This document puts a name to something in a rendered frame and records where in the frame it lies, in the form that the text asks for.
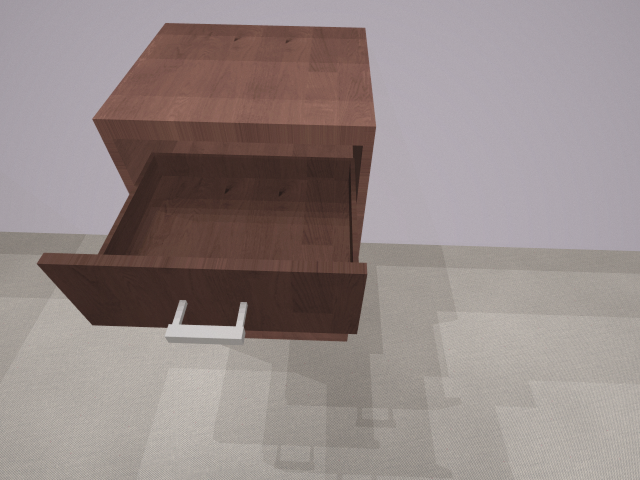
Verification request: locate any handle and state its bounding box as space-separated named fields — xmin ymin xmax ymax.
xmin=165 ymin=300 xmax=248 ymax=345

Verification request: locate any drawer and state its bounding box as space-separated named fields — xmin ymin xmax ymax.
xmin=37 ymin=152 xmax=367 ymax=334

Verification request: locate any cabinet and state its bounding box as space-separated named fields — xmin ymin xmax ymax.
xmin=92 ymin=23 xmax=376 ymax=342

